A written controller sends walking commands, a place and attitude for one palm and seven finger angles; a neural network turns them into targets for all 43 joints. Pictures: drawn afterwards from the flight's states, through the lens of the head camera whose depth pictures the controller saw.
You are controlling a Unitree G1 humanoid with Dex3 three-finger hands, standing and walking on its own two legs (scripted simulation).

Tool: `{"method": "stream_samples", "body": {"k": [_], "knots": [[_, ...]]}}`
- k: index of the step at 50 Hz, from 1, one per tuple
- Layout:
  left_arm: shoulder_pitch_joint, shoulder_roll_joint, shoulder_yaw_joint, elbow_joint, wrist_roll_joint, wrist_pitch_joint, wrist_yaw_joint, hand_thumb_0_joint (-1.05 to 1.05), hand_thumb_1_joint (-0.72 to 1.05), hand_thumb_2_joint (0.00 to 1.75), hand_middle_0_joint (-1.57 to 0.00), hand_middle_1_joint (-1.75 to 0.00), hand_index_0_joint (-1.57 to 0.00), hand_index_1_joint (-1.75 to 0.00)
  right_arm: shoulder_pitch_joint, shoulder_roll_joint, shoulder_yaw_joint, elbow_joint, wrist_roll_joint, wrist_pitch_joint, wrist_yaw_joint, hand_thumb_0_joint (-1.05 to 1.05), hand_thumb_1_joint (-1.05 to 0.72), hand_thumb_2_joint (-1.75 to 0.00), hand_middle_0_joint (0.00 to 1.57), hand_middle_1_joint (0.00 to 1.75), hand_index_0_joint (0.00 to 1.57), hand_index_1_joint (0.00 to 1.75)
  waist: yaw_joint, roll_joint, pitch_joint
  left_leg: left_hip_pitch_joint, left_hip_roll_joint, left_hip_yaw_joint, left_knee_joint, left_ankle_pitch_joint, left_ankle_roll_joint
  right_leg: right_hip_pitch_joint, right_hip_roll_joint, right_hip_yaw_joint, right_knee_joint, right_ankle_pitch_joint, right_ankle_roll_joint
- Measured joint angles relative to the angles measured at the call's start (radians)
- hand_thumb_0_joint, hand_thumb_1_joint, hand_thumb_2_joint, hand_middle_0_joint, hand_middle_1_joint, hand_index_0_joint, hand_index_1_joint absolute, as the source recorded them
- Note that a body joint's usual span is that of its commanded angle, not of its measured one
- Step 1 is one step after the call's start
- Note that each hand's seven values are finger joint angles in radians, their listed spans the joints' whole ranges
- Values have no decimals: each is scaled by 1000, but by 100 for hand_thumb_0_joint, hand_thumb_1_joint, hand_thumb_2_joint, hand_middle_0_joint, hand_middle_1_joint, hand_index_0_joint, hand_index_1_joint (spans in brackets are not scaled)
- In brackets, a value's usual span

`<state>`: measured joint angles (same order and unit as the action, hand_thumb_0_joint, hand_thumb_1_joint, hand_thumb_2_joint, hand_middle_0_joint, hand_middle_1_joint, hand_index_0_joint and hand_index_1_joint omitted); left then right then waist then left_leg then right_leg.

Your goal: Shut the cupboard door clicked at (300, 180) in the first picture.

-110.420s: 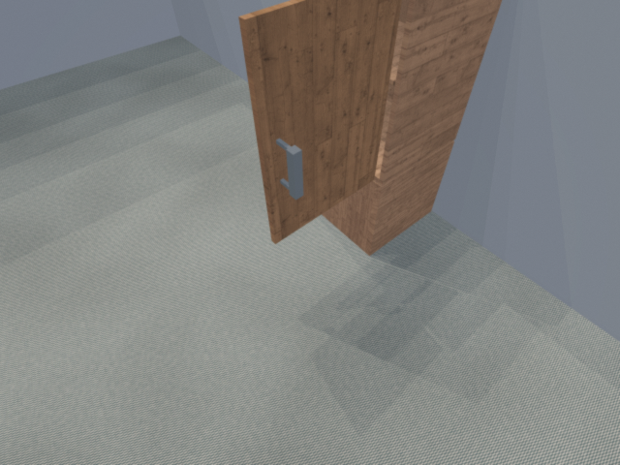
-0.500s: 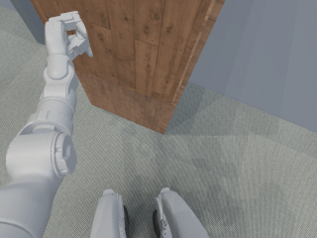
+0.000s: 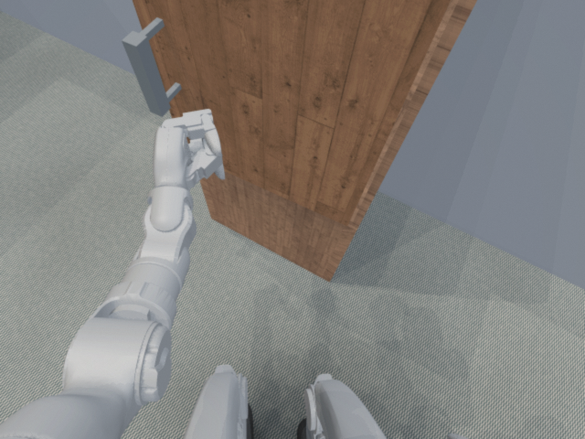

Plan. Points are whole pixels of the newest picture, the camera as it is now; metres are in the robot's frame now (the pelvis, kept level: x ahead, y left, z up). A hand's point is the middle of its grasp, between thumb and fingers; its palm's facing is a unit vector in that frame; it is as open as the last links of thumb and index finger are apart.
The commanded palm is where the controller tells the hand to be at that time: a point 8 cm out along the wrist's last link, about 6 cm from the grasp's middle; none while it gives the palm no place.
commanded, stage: draw the hand back to the body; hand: left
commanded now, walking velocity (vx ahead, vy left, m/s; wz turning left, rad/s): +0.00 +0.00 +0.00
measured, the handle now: (157, 69) +0.66 +0.18 +0.05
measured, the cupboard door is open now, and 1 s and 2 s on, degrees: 3 3 3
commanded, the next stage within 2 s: step back with the hand held close in 1.70 s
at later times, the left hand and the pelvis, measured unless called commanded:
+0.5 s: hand (139, 178) +0.40 +0.15 +0.13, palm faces +0.05 -1.00 -0.01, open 3.1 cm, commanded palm +0.36 +0.19 +0.13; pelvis +0.01 +0.01 +0.06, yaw +0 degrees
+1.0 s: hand out of the picture +0.29 +0.23 +0.21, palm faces +0.24 -0.93 -0.26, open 3.8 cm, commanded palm +0.24 +0.28 +0.24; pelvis +0.03 +0.03 +0.11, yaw +1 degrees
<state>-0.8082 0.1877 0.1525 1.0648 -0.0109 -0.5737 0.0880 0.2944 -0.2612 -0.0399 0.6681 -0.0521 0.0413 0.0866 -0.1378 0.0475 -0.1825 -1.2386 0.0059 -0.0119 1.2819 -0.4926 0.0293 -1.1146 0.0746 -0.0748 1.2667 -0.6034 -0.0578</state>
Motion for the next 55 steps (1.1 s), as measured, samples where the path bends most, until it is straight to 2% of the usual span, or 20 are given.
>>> {"method": "stream_samples", "body": {"k": [4, 6, 9, 11, 14, 16, 20, 22, 24, 28, 31, 32, 33, 37, 41, 46, 55], "knots": [[-69, 11, 24, 103, 23, 49, 30, 1, 90, 90, -131, -150, -131, -150, -25, 9, 18, -13, 1, 16, -5, 0, -91, -90, 20, 30, 19, 30, -16, 4, -7, 0, 1, 8, 3, 2, 4, -4, -1, 8, 8, 2, 4], [-87, 19, 53, 130, 18, 63, 39, 1, 90, 90, -131, -150, -131, -150, -24, 17, 27, -25, 0, 18, -6, 0, -91, -90, 20, 30, 19, 30, -24, 4, -7, -2, 2, 14, 2, 5, 6, -10, 0, 13, 10, 5, 5], [-66, 29, 97, 96, 3, 53, 35, 1, 90, 90, -131, -150, -130, -150, -7, 29, 33, -36, -2, 21, -6, 0, -91, -90, 20, 30, 20, 30, -24, 2, -6, -1, 7, 25, -2, 7, 7, -16, 3, 24, 12, 9, 6], [-7, 32, 116, 14, -6, 34, 18, 1, 90, 90, -130, -150, -130, -150, 12, 35, 32, -41, 2, 29, -5, 0, -91, -90, 20, 30, 20, 30, -16, 1, -4, 16, 11, 36, -13, 8, 7, -5, 6, 36, 5, 13, 8], [120, 43, 100, -122, -21, 34, -17, 1, 90, 90, -130, -150, -130, -150, 45, 39, 29, -42, 20, 48, -6, 0, -91, -90, 20, 30, 20, 30, 11, 6, 1, 76, 14, 49, -52, 13, 9, 48, 9, 52, -31, 22, 10], [205, 46, 71, -198, -45, 68, -44, 1, 90, 90, -130, -150, -130, -150, 66, 38, 30, -43, 38, 59, -11, 0, -91, -90, 20, 30, 20, 30, 33, 12, 7, 135, 13, 53, -93, 21, 10, 106, 8, 59, -73, 34, 12], [342, 32, 17, -316, -121, 166, -86, 1, 90, 90, -130, -150, -130, -150, 88, 34, 38, -45, 71, 62, -40, 1, -91, -90, 20, 30, 20, 30, 67, 14, 25, 271, 5, 46, -195, 51, 12, 247, 4, 58, -184, 68, 16], [395, 20, -6, -371, -149, 187, -96, 1, 90, 90, -130, -150, -130, -150, 88, 29, 42, -48, 81, 48, -57, 1, -91, -90, 20, 30, 20, 30, 76, 9, 29, 330, 1, 37, -240, 66, 12, 312, 1, 52, -238, 85, 17], [433, 14, -25, -417, -159, 186, -102, 1, 90, 90, -130, -150, -130, -150, 76, 24, 43, -50, 87, 30, -71, 1, -91, -90, 20, 30, 20, 30, 80, -2, 30, 377, -2, 29, -273, 78, 11, 364, 0, 46, -279, 99, 17], [496, 20, -57, -505, -147, 176, -118, 1, 90, 90, -130, -150, -130, -150, 27, 6, 39, -70, 92, 1, -85, 1, -91, -90, 20, 30, 20, 30, 79, -18, 34, 445, -6, 20, -311, 89, 11, 440, -2, 40, -329, 114, 16], [562, 29, -65, -572, -151, 208, -142, 1, 90, 90, -129, -148, -129, -149, -14, -9, 35, -98, 99, -8, -88, 1, -91, -90, 20, 30, 20, 30, 84, -16, 38, 494, -8, 26, -338, 94, 15, 487, -4, 48, -358, 123, 20], [590, 32, -64, -597, -158, 225, -150, 1, 90, 90, -128, -147, -128, -148, -26, -12, 35, -109, 102, -10, -90, 1, -91, -90, 20, 30, 20, 30, 87, -14, 39, 512, -8, 30, -349, 96, 16, 504, -5, 52, -368, 126, 22], [623, 40, -70, -632, -145, 252, -141, 1, 90, 90, -127, -146, -127, -146, -38, -11, 34, -121, 106, -2, -95, 1, -91, -90, 20, 30, 19, 30, 92, -14, 44, 536, -10, 35, -365, 100, 18, 525, -7, 58, -380, 130, 24], [775, 77, -107, -807, -100, 369, -84, 1, 90, 90, -120, -139, -120, -139, -75, 8, 42, -164, 114, 38, -134, 1, -91, -90, 20, 30, 19, 30, 111, -11, 63, 654, -22, 48, -461, 130, 25, 636, -19, 75, -468, 158, 32], [866, 104, -119, -938, -80, 446, -38, 1, 90, 90, -111, -129, -111, -129, -104, 24, 65, -176, 116, 43, -160, 1, -91, -90, 20, 30, 19, 30, 140, -2, 89, 755, -32, 42, -547, 161, 28, 743, -28, 72, -563, 192, 37], [925, 117, -97, -1050, -74, 509, -8, 1, 90, 90, -99, -115, -99, -115, -134, 41, 96, -166, 112, 27, -169, 1, -91, -90, 20, 30, 20, 30, 166, 4, 122, 857, -45, 31, -635, 195, 33, 853, -39, 65, -662, 229, 42], [1107, 138, -14, -1260, -77, 560, 0, 1, 90, 90, -74, -89, -74, -89, -127, 58, 121, -137, 95, -11, -157, 1, -91, -90, 20, 30, 20, 30, 178, 11, 144, 989, -57, 33, -756, 234, 38, 988, -50, 72, -793, 276, 49]]}}
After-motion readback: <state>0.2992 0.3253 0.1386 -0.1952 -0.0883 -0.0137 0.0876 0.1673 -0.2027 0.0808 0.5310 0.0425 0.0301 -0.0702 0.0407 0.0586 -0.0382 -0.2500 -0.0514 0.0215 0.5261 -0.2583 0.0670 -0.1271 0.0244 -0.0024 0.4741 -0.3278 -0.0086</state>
